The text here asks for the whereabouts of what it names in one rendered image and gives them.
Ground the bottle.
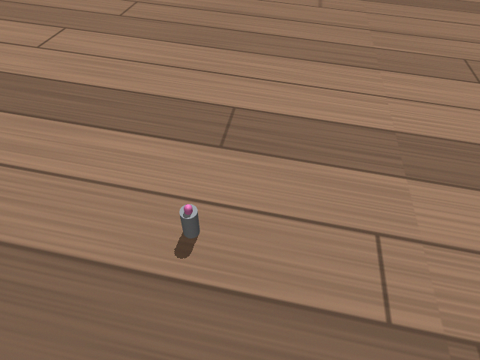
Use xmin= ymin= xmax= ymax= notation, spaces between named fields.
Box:
xmin=179 ymin=204 xmax=200 ymax=239

